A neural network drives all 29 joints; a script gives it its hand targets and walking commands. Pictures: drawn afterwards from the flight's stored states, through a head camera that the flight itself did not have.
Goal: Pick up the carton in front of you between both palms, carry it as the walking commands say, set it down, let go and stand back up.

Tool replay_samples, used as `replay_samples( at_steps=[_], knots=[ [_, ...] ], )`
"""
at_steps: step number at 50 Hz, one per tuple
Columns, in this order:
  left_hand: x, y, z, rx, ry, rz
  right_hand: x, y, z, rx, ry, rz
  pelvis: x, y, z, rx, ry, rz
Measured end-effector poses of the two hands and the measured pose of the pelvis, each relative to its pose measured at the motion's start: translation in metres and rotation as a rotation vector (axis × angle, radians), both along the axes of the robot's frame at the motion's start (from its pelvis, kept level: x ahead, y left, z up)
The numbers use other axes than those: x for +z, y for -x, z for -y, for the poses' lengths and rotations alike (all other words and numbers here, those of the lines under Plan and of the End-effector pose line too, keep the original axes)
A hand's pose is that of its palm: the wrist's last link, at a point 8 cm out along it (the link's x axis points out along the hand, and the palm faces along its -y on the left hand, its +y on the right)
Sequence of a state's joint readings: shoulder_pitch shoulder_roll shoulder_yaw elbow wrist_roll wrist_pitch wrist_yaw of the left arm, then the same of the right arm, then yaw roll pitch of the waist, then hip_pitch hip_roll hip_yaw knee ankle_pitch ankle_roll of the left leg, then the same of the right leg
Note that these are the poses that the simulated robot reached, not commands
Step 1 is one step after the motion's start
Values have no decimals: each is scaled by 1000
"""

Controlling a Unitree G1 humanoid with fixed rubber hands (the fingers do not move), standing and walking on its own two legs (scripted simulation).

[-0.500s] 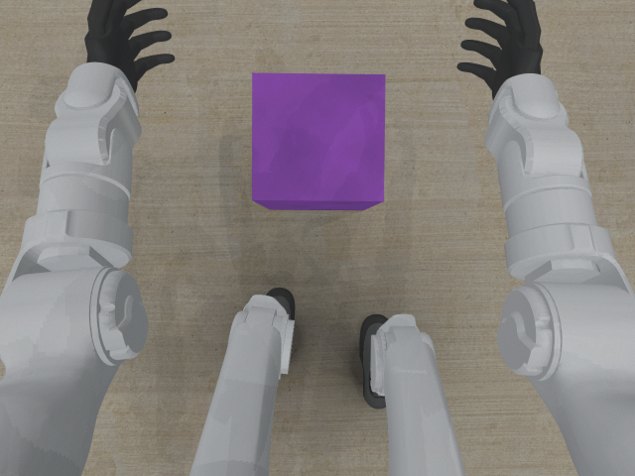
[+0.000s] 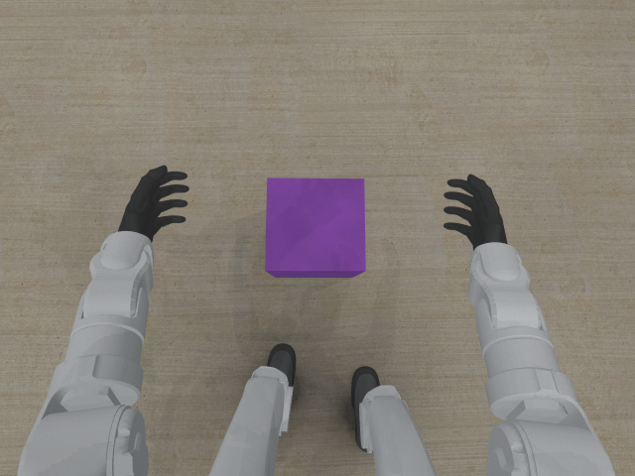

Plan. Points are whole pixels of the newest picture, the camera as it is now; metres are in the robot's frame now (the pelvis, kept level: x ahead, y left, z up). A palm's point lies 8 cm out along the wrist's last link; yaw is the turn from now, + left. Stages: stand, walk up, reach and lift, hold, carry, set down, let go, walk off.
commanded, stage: let go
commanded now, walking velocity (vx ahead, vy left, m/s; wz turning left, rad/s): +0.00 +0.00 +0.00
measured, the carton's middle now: (314, 233) +0.48 +0.04 -0.58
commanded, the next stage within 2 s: stand in 1.02 s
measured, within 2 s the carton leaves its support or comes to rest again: neither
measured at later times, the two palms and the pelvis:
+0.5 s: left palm (97, 393) +0.22 +0.22 +0.00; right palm (613, 407) +0.25 -0.24 -0.01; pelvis +0.05 -0.02 +0.07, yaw +1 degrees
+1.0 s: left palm (93, 405) +0.22 +0.21 +0.01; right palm out of the picture +0.22 -0.25 +0.01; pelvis +0.06 -0.02 +0.07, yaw +1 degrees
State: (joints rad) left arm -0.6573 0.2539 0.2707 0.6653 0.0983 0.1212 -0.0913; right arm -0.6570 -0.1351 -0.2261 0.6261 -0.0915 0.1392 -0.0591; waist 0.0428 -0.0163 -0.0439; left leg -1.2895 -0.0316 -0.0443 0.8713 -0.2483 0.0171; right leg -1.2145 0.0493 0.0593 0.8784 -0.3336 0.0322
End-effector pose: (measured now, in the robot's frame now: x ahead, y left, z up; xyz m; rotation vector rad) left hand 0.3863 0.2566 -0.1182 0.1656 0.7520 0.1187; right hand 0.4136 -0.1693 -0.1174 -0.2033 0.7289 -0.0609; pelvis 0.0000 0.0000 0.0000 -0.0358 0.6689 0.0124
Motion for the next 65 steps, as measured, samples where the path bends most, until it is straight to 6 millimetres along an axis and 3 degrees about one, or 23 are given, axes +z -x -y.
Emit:
replay_samples(
  at_steps=[10,23,29,35,43,53,59,65],
  knots=[
    [51,60,6,-3,14,-9,48,55,24,10,-11,-11,32,-24,1,3,-16,146],
    [107,153,33,-6,19,-31,102,154,65,1,-19,-40,68,-44,16,1,-41,452],
    [122,178,43,-11,21,-36,120,182,80,1,-16,-43,75,-51,24,7,-52,594],
    [126,179,48,-21,25,-38,127,192,87,1,-18,-51,76,-54,29,9,-59,690],
    [127,171,49,-30,20,-45,128,190,84,1,-20,-60,75,-56,27,3,-60,747],
    [127,169,31,-3,-49,-36,117,196,82,-5,27,-73,72,-62,20,23,-63,714],
    [111,196,1,79,-129,-65,92,217,99,8,96,-189,66,-76,18,59,-78,628],
    [96,219,-7,145,-133,-142,77,208,99,30,104,-235,61,-90,17,88,-82,593]
  ],
)
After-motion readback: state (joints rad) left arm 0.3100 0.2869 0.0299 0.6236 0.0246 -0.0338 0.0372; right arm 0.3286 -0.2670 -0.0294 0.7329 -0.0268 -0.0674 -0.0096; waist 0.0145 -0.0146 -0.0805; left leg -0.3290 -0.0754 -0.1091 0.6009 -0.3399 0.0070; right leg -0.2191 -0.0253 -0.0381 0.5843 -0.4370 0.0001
